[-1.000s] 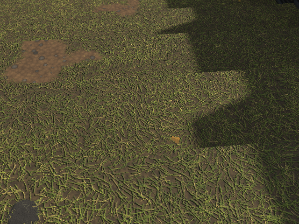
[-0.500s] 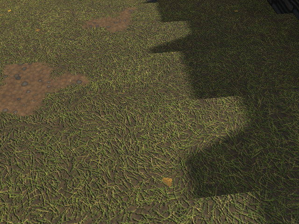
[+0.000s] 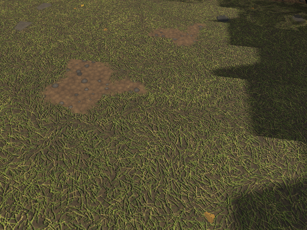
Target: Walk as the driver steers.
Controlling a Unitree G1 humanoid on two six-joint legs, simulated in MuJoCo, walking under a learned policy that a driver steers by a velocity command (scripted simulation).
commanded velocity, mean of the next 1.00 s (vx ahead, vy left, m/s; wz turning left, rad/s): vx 0.47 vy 0.00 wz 0.06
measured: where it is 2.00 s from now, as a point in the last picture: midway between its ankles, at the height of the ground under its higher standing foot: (150, 145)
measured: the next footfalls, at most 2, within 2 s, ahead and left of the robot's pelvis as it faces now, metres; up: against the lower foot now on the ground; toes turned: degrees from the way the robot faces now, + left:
right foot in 0.30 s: +0.31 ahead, -0.11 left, +0.00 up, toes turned +5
left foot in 0.74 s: +0.44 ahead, +0.15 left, +0.00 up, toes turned +10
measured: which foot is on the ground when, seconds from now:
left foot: down 0.00-0.32, up 0.34-0.72, down 0.74-1.00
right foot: up 0.00-0.28, down 0.30-0.76, up 0.78-1.00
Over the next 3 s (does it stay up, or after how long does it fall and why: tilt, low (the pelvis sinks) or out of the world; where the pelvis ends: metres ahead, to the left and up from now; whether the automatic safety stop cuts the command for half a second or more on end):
stays up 1.67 -0.30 -0.40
